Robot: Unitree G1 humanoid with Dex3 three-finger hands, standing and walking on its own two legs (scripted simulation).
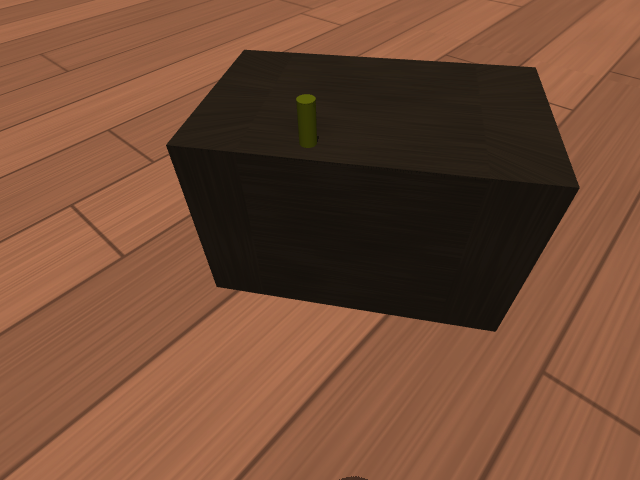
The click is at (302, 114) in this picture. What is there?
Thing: slim round
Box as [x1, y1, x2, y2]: [296, 94, 316, 147]
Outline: 303,94 296,98 299,143 304,147 311,147 316,144 315,98 312,95
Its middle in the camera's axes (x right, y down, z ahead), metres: -0.03 -0.30 +1.03
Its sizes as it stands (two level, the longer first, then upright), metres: 0.048 0.048 0.127
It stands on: a support 0.65 m high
